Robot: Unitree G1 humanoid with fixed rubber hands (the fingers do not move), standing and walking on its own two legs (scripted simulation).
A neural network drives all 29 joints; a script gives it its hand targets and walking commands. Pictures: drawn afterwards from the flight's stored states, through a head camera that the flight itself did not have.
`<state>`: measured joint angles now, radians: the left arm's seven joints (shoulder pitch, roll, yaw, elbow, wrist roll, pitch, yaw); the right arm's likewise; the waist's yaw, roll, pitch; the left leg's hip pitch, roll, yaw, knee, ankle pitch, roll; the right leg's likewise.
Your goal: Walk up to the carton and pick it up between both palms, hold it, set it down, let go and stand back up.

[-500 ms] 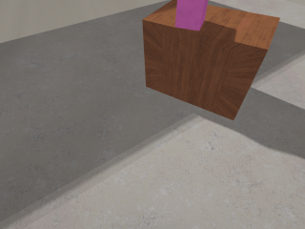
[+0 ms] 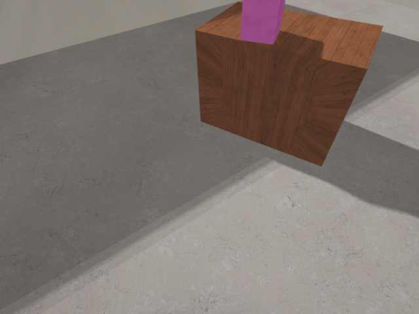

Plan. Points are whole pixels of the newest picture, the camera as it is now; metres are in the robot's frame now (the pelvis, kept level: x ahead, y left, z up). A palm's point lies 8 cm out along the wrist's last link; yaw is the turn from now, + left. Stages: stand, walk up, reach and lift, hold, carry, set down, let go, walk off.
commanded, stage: walk up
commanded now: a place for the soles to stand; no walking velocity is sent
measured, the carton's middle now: (263, 9) +1.48 -0.23 +0.02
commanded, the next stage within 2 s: none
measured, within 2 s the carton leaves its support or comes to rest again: neither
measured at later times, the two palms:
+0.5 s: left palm (66, 304) +0.20 +0.35 -0.16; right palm out of the picture +0.12 -0.15 -0.16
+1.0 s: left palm (150, 200) +0.45 +0.20 -0.14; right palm out of the picture +0.13 -0.18 -0.19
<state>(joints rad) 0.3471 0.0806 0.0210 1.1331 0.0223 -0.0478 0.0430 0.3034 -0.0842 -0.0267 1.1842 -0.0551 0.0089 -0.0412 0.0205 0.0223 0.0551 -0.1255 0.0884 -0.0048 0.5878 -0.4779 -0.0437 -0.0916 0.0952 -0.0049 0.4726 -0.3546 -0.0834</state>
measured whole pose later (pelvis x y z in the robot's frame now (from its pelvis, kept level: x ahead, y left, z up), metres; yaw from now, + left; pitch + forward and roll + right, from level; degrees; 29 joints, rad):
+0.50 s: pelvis +0.12 +0.10 -0.03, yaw -16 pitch -8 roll +3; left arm 0.36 0.26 0.02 0.94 0.04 -0.03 -0.01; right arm 0.25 -0.20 0.01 0.94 -0.02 -0.04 -0.01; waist 0.04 -0.05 0.11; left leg -0.29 0.01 0.22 0.75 -0.33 0.07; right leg -0.46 -0.01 0.03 1.27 -0.55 0.00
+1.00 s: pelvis +0.28 +0.04 -0.04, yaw -29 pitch -5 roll -1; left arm 0.31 0.14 -0.02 0.77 0.01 -0.05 0.05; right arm 0.39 -0.32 0.02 0.93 -0.05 0.04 0.04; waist -0.03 0.12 0.13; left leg -0.43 0.05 0.05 1.32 -0.56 -0.02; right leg -0.40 -0.02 -0.02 0.87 -0.37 0.00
